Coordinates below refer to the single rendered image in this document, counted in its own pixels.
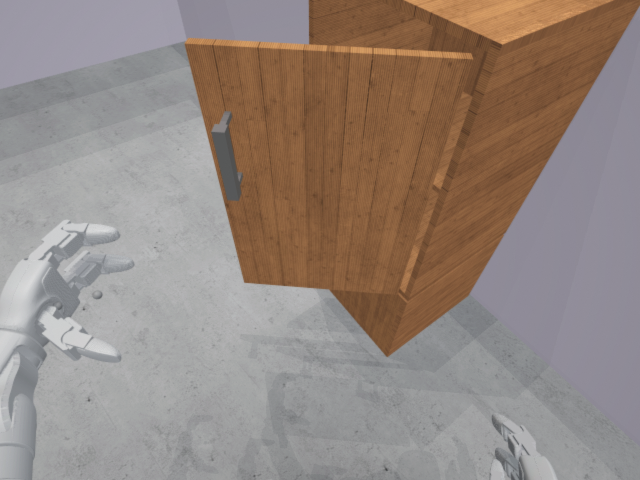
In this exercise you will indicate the left robot forearm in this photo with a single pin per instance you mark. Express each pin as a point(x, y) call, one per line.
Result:
point(21, 356)

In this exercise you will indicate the robot left hand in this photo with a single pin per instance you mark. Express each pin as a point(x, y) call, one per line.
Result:
point(34, 285)

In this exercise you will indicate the cupboard door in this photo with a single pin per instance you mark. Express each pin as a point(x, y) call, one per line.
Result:
point(339, 149)

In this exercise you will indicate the robot right hand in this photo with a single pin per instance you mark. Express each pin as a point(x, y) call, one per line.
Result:
point(531, 465)

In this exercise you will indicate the handle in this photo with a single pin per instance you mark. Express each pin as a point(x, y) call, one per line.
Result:
point(223, 146)

